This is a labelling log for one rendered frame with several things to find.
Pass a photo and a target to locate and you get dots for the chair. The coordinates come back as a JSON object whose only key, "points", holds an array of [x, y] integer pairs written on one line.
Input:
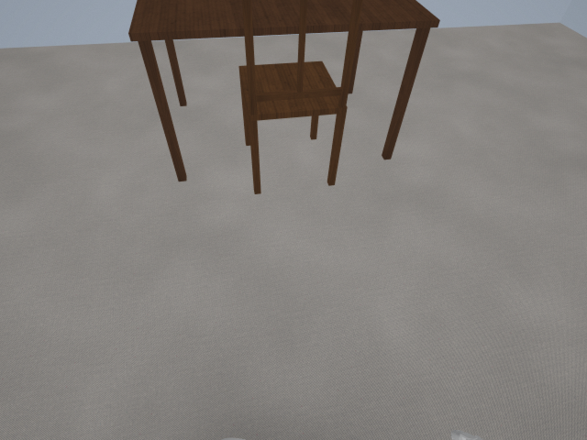
{"points": [[285, 90]]}

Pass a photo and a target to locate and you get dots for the table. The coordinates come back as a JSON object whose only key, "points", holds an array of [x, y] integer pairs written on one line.
{"points": [[203, 19]]}

